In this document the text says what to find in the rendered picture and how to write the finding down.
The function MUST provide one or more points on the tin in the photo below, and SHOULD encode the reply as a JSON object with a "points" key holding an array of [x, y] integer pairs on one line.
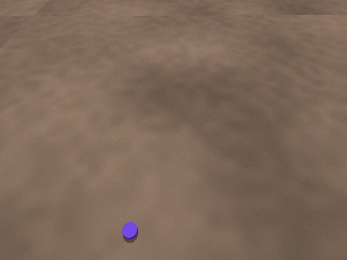
{"points": [[130, 230]]}

